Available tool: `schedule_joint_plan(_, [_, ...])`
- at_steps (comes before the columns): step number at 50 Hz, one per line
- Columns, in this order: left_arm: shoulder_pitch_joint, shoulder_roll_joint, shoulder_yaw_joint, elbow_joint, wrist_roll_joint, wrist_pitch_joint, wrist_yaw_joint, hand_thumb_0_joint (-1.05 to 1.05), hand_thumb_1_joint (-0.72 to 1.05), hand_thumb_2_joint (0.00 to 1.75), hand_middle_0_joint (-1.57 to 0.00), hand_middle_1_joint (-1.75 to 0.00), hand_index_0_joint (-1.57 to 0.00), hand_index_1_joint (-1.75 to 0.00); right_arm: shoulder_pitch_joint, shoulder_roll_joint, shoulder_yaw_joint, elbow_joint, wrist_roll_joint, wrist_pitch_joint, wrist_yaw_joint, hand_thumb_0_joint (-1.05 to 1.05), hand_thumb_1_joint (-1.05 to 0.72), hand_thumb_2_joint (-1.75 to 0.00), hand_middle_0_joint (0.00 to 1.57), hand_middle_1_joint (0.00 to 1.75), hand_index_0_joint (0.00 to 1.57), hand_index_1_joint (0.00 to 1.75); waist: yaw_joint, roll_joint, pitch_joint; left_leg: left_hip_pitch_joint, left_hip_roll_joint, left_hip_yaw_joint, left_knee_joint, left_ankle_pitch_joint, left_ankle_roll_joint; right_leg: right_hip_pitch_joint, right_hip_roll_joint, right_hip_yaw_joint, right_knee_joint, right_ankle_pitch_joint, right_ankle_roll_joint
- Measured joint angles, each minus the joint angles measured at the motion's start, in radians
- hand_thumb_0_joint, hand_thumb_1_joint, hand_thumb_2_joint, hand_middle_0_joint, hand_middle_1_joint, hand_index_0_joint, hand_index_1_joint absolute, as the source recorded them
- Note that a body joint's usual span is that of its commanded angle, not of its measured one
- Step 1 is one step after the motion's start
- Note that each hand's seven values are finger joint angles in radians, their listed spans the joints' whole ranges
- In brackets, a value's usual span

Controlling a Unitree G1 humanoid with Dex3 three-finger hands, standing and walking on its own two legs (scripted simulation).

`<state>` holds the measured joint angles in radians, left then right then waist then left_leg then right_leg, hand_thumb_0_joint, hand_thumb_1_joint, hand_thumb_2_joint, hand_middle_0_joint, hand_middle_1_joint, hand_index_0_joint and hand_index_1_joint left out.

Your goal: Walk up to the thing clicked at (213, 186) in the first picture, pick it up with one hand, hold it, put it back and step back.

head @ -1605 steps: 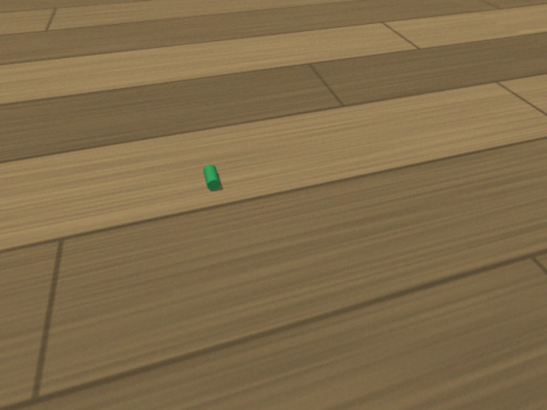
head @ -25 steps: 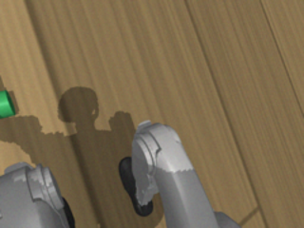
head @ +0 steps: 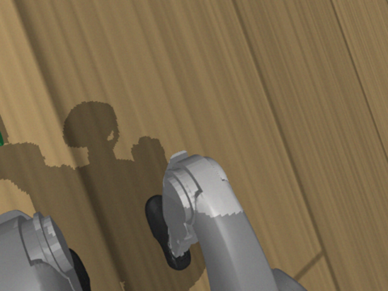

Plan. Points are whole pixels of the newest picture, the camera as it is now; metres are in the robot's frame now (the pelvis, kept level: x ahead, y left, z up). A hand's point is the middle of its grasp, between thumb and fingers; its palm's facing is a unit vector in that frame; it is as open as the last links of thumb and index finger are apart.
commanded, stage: close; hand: left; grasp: from above
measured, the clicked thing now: out of the picture +0.46 +0.28 -0.27
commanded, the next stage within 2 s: settle in 1.36 s
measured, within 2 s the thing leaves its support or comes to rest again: leaves its support in 1.82 s
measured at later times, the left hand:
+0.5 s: hand out of the picture +0.45 +0.28 -0.25, palm faces -0.46 -0.12 -0.88, open 11.2 cm
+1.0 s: hand out of the picture +0.45 +0.28 -0.25, palm faces -0.46 -0.12 -0.88, open 9.9 cm
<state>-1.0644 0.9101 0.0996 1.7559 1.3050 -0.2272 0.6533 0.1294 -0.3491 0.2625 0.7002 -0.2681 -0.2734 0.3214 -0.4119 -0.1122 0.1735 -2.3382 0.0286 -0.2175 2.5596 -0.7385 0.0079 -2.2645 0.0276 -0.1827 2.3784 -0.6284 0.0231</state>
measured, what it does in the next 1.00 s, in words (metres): stands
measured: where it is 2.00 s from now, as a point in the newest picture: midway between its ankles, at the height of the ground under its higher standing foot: (130, 272)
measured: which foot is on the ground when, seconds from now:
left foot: down 0.00-1.00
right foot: down 0.00-1.00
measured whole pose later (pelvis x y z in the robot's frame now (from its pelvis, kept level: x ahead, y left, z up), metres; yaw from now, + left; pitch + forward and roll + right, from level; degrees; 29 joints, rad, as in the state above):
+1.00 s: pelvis +0.00 +0.00 +0.01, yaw +0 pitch +28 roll -13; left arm -1.07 0.94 0.09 1.76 1.30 -0.22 0.66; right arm 0.12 -0.36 0.29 0.67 -0.26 -0.28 0.31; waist -0.42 -0.13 0.19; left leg -2.33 0.03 -0.22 2.54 -0.73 0.01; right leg -2.25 0.03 -0.19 2.35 -0.62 0.03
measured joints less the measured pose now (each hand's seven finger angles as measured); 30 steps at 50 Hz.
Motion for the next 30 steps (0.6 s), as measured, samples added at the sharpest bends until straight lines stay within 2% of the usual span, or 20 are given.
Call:
schedule_joint_plan(6, [0.000, -0.002, -0.011, 0.019, 0.012, 0.007, 0.020, 0.00, -0.24, 0.86, -0.25, -0.93, -0.27, -0.92, -0.002, -0.005, 0.004, -0.005, -0.001, -0.001, 0.004, 0.00, -0.90, -0.89, 0.20, 0.30, 0.20, 0.30, -0.004, 0.004, -0.010, 0.000, 0.000, -0.004, 0.000, 0.000, 0.002, 0.004, 0.001, -0.003, -0.004, 0.001, 0.003])
schedule_joint_plan(11, [0.001, 0.007, 0.003, 0.028, 0.012, 0.019, 0.026, 0.00, -0.19, 0.83, -0.29, -0.90, -0.31, -0.88, -0.004, -0.010, 0.002, -0.018, 0.002, -0.007, 0.005, 0.00, -0.90, -0.89, 0.20, 0.30, 0.20, 0.30, -0.006, 0.005, -0.005, -0.002, 0.001, -0.002, -0.004, 0.005, 0.006, 0.004, 0.003, -0.002, -0.011, 0.006, 0.006])
schedule_joint_plan(16, [0.000, 0.016, 0.009, 0.016, -0.004, 0.026, 0.013, 0.00, -0.15, 0.80, -0.32, -0.87, -0.34, -0.85, -0.003, -0.013, 0.000, -0.019, 0.006, -0.015, 0.005, 0.00, -0.90, -0.89, 0.20, 0.30, 0.20, 0.30, -0.003, -0.005, 0.004, 0.000, 0.002, 0.001, -0.007, 0.009, 0.007, 0.005, 0.003, 0.001, -0.012, 0.009, 0.007])
schedule_joint_plan(19, [-0.001, 0.018, -0.001, 0.012, -0.011, 0.024, 0.001, 0.00, -0.12, 0.78, -0.34, -0.85, -0.36, -0.84, -0.002, -0.012, 0.000, -0.013, 0.006, -0.014, 0.004, 0.00, -0.90, -0.89, 0.20, 0.30, 0.20, 0.30, 0.000, -0.008, 0.002, -0.001, 0.000, 0.000, -0.007, 0.008, 0.005, 0.005, 0.002, 0.000, -0.012, 0.007, 0.006])
schedule_joint_plan(27, [0.001, 0.014, -0.030, 0.001, -0.014, 0.009, -0.011, 0.00, -0.06, 0.73, -0.39, -0.81, -0.41, -0.80, -0.007, -0.008, 0.010, -0.012, 0.005, -0.008, 0.001, 0.00, -0.90, -0.90, 0.20, 0.30, 0.20, 0.30, 0.003, -0.007, -0.002, 0.007, -0.003, -0.006, -0.007, 0.000, 0.003, 0.015, 0.001, -0.005, -0.014, -0.001, 0.005])
schedule_joint_plan(30, [0.002, 0.014, -0.023, -0.001, -0.002, 0.003, -0.009, 0.01, -0.04, 0.72, -0.41, -0.80, -0.43, -0.78, -0.008, -0.006, 0.011, -0.017, 0.009, -0.007, -0.002, 0.00, -0.90, -0.90, 0.20, 0.30, 0.20, 0.30, 0.002, -0.005, -0.003, 0.006, -0.002, -0.007, -0.008, 0.001, 0.004, 0.016, 0.002, -0.006, -0.017, 0.000, 0.006])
